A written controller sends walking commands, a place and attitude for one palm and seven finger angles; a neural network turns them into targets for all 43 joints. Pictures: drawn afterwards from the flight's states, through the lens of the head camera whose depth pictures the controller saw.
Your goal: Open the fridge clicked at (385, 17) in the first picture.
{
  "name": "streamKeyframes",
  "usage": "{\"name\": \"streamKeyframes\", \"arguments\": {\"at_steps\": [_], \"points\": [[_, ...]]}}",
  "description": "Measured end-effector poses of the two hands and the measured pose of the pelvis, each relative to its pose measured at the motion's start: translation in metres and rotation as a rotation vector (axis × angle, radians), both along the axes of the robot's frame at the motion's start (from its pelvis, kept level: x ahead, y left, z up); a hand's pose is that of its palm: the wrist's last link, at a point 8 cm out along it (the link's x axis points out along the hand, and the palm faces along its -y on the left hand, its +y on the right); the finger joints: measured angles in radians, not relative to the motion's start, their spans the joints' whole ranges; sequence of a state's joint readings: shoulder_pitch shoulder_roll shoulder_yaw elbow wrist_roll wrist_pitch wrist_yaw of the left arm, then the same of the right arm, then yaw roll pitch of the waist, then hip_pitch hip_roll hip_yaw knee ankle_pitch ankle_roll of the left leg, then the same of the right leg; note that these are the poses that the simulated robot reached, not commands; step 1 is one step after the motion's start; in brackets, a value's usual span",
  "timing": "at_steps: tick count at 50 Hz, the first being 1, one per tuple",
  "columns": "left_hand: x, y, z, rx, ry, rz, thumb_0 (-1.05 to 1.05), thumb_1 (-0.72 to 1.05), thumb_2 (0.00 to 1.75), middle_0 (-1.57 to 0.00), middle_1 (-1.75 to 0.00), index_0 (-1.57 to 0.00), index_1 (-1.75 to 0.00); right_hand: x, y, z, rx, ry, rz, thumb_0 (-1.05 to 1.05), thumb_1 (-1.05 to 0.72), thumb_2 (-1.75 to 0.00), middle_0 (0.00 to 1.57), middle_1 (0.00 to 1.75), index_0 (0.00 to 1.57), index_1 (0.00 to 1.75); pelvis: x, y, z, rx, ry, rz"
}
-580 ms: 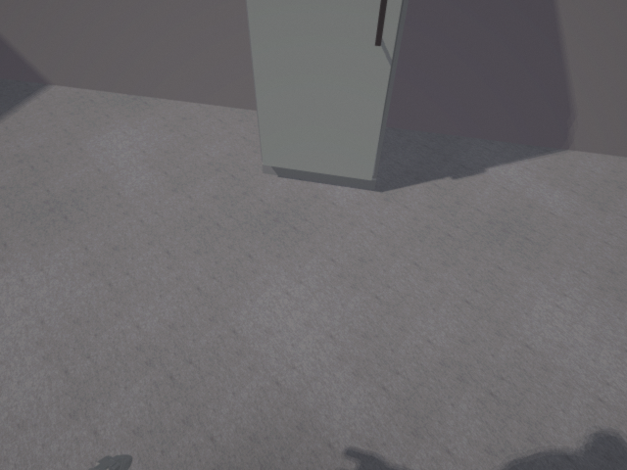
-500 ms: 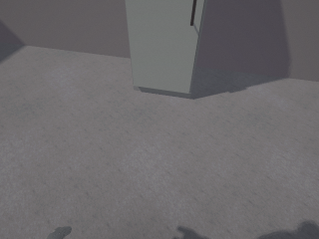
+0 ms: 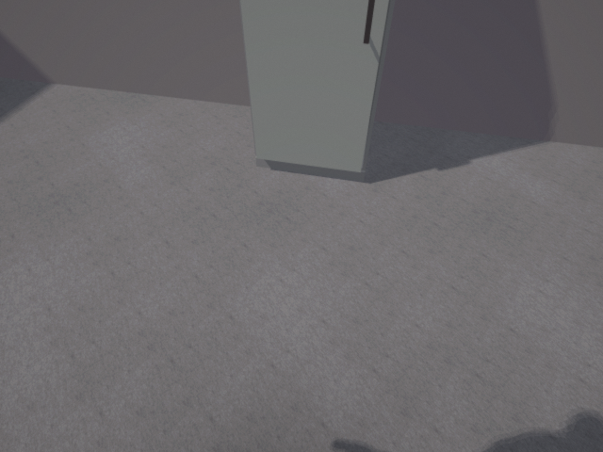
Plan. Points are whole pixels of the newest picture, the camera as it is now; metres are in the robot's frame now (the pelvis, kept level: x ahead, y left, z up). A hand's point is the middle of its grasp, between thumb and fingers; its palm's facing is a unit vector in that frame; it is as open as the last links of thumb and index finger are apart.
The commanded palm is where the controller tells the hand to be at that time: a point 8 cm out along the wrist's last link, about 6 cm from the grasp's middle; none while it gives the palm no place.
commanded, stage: stand and wait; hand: right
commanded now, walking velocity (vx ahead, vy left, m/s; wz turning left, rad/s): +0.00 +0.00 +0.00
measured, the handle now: out of the picture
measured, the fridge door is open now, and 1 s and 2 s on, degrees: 0 0 0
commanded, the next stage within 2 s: look at it before walking up in 0.24 s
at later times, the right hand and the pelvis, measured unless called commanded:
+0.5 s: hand out of the picture +0.07 -0.24 -0.15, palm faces -0.03 +0.94 -0.33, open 7.4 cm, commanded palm none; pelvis -0.01 +0.00 +0.00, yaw +0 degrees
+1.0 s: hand out of the picture +0.06 -0.24 -0.15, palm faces -0.03 +0.94 -0.33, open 7.4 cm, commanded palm none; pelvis -0.01 +0.00 +0.00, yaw +0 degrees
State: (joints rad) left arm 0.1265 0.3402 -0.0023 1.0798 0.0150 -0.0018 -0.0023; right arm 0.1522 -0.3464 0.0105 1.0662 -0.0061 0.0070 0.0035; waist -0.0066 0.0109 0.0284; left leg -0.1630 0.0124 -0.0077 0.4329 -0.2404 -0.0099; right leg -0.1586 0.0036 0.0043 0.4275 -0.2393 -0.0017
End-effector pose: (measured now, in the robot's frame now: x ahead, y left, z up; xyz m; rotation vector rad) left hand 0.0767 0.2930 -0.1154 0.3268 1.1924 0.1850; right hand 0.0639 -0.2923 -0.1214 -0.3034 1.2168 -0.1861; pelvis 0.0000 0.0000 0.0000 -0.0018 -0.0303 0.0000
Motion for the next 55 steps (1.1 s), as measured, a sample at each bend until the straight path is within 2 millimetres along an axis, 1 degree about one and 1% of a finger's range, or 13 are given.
{"name": "streamKeyframes", "arguments": {"at_steps": [5,10,28,50,55], "points": [[-0.009,0.002,-0.001,-0.002,0.017,0.009,0.0,0.91,0.9,-0.2,-0.3,-0.2,-0.3,-0.002,-0.001,0.002,-0.007,0.003,0.001,0.01,-0.9,-0.9,0.2,0.3,0.21,0.3,-0.002,0.001,0.001,0.0,-0.002,0.001],[-0.012,0.002,-0.002,-0.008,0.02,0.013,0.0,0.91,0.9,-0.2,-0.3,-0.2,-0.3,0.0,0.0,0.004,-0.009,-0.002,0.007,0.01,-0.9,-0.9,0.2,0.3,0.21,0.3,-0.004,0.002,0.001,-0.001,-0.002,0.003],[-0.01,0.001,0.0,-0.013,0.005,0.012,0.0,0.91,0.9,-0.2,-0.3,-0.2,-0.3,0.003,0.007,0.003,0.004,-0.019,0.016,0.01,-0.9,-0.9,0.2,0.3,0.21,0.3,-0.006,0.003,0.002,-0.001,-0.003,0.006],[-0.013,0.002,0.0,-0.011,0.016,0.013,0.0,0.91,0.9,-0.2,-0.3,-0.2,-0.3,-0.01,0.004,0.003,-0.002,0.01,0.004,0.01,-0.9,-0.9,0.2,0.3,0.21,0.3,-0.007,0.003,0.004,0.001,-0.006,0.008],[-0.022,-0.011,-0.008,-0.039,0.042,0.032,0.0,0.91,0.9,-0.2,-0.29,-0.2,-0.3,-0.019,0.015,-0.007,0.027,0.049,-0.004,0.01,-0.9,-0.9,0.2,0.3,0.2,0.3,0.001,0.002,0.001,0.003,0.002,0.027]]}}
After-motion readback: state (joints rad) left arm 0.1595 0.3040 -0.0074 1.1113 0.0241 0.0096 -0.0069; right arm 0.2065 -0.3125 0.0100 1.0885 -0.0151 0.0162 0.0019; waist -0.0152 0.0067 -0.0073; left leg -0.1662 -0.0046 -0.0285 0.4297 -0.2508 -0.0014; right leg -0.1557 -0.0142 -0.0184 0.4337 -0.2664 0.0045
